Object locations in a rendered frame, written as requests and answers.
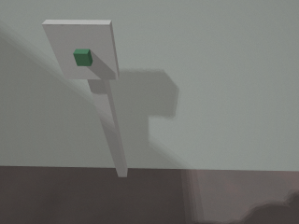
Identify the button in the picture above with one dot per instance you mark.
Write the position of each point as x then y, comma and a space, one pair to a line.
83, 57

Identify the panel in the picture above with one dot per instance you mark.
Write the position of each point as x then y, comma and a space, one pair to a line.
65, 36

